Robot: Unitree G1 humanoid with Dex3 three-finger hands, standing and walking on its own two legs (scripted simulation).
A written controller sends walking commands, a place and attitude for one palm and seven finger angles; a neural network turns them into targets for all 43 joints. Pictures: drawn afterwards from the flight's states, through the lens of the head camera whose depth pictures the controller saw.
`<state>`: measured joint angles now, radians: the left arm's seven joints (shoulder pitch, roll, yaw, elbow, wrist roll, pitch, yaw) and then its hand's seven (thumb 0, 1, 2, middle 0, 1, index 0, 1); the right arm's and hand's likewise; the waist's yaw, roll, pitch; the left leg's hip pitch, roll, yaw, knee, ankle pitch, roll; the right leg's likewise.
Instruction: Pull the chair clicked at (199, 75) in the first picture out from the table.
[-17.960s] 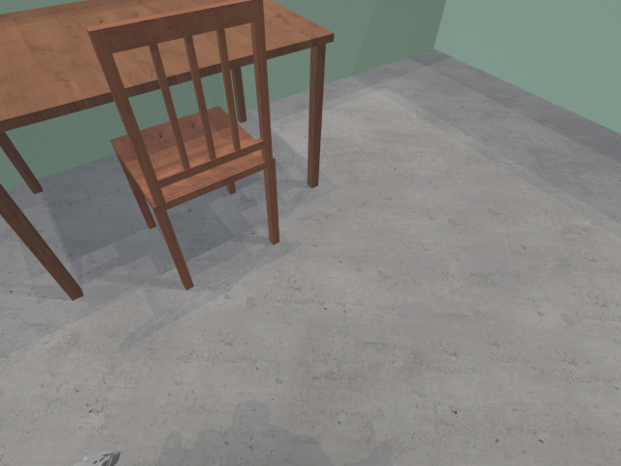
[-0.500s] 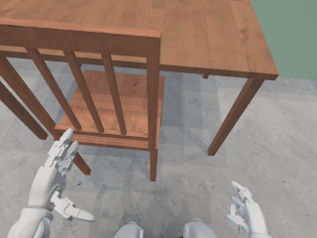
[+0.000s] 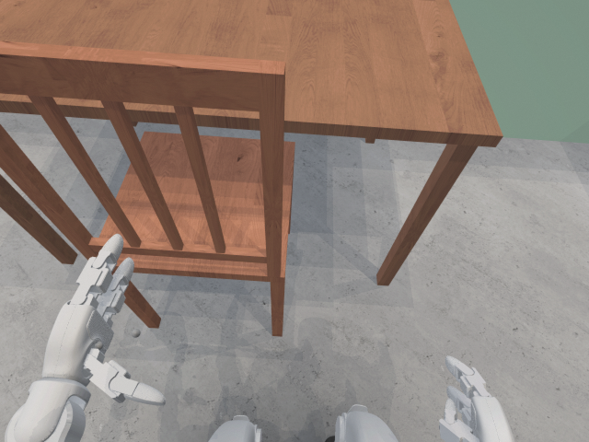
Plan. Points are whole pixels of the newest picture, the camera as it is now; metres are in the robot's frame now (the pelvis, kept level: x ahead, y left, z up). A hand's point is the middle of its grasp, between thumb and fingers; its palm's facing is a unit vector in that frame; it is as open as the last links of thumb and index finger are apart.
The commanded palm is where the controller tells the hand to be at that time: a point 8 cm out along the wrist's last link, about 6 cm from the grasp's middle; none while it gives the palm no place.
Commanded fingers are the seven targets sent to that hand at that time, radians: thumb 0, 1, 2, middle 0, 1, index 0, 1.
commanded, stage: raise the hand toward the chair's back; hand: left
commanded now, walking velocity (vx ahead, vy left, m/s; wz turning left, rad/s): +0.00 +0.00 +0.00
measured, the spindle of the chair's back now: (152, 190) +0.47 +0.25 +0.01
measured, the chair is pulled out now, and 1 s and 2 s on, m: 0.00 0.00 0.00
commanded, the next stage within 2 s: aim the fingers beside a spindle in 0.18 s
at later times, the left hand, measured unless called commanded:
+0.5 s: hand (147, 329) +0.25 +0.19 +0.02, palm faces -0.04 -1.00 -0.04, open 16.9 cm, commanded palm +0.23 +0.25 +0.03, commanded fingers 0.00 -0.50 0.30 -0.06 -0.08 -0.06 -0.08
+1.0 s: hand (172, 312) +0.28 +0.17 +0.01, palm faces -0.05 -1.00 -0.04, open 16.9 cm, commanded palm +0.26 +0.23 +0.01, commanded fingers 0.00 -0.50 0.30 -0.06 -0.08 -0.06 -0.08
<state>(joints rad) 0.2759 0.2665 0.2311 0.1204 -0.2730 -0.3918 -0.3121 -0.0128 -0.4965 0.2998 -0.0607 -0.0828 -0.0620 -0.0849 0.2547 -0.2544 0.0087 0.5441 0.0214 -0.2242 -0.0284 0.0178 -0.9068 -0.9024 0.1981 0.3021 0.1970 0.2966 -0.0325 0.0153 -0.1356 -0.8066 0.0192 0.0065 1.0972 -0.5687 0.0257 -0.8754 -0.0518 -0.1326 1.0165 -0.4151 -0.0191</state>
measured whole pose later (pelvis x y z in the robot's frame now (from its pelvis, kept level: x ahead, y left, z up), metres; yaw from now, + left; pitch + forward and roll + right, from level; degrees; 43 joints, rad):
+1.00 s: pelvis -0.01 +0.00 -0.02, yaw +0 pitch +19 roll -2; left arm 0.11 0.24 0.17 0.22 -0.23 -0.41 -0.25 -0.01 -0.50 0.30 -0.06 -0.08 -0.06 -0.08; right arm 0.23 -0.24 0.02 0.55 0.01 -0.19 -0.01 0.02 -0.91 -0.90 0.20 0.30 0.20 0.30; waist -0.04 0.02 -0.16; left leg -0.93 0.02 0.01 1.19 -0.59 0.02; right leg -1.01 -0.06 -0.12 1.11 -0.44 -0.02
